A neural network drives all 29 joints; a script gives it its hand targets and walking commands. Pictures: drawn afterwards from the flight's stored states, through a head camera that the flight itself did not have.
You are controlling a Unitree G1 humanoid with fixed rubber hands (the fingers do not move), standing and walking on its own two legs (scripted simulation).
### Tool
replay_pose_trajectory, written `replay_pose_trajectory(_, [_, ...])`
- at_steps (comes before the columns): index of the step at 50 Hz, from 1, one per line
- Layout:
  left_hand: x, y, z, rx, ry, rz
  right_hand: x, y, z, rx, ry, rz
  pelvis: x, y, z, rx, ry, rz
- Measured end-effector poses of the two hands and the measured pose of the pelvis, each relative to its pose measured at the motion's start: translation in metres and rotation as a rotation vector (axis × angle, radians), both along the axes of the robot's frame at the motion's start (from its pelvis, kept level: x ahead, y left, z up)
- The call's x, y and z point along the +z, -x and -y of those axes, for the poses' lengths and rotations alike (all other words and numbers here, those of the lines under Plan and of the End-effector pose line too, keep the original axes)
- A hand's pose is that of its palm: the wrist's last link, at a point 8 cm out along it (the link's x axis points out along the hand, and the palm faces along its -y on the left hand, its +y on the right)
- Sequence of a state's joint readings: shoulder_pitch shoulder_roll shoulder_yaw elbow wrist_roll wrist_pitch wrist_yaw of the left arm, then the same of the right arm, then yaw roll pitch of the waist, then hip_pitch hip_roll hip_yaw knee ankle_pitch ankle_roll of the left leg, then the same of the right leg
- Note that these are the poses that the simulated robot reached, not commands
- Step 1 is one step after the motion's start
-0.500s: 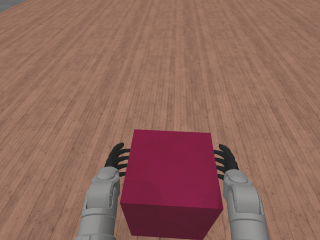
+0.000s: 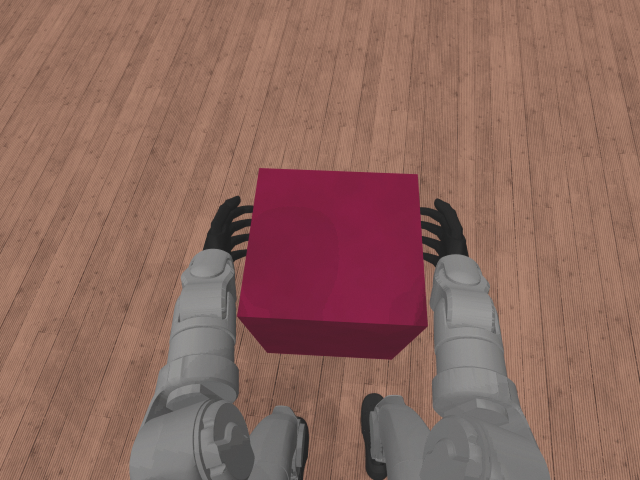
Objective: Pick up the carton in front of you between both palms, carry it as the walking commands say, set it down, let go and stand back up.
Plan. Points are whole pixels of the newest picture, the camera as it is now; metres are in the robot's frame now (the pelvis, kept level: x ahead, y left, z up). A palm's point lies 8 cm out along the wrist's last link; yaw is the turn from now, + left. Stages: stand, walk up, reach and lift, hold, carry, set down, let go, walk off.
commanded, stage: set down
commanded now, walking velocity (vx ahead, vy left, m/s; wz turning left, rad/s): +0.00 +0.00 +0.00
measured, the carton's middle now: (333, 274) +0.39 +0.01 -0.12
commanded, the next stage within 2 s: none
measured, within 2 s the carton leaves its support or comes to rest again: neither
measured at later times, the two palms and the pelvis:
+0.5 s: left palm (255, 259) +0.44 +0.14 -0.21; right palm (425, 275) +0.42 -0.15 -0.21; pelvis +0.00 +0.01 -0.14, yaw +0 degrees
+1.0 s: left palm (276, 273) +0.48 +0.13 -0.37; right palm (412, 289) +0.44 -0.16 -0.38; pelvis -0.04 +0.01 -0.27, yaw +1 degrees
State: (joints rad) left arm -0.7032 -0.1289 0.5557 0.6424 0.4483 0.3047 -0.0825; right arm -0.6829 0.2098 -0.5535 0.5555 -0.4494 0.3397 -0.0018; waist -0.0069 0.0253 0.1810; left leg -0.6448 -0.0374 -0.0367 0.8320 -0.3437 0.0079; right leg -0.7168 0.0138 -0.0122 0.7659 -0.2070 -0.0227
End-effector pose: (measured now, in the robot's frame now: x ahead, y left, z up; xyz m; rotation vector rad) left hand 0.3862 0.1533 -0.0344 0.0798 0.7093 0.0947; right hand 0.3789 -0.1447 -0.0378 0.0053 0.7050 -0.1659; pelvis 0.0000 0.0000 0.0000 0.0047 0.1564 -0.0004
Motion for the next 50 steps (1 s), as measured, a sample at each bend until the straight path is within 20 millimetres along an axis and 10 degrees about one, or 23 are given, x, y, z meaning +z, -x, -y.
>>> replay_pose_trajectory(8, [-0.092,-0.018,0.004,-0.029,0.024,0.037,-0.091,-0.006,0.003,-0.044,-0.003,0.041,-0.046,0.006,0.0,0.004,-0.001,-0.273])
replay_pose_trajectory(23, [-0.16,-0.054,0.008,-0.019,0.069,0.029,-0.159,-0.035,0.007,-0.092,-0.031,0.039,-0.125,0.002,-0.011,0.001,-0.002,-0.528])
replay_pose_trajectory(50, [-0.339,-0.089,0.022,-0.069,0.047,0.009,-0.337,-0.06,0.02,-0.113,-0.015,0.018,-0.265,0.037,-0.013,0.017,0.001,-0.648])
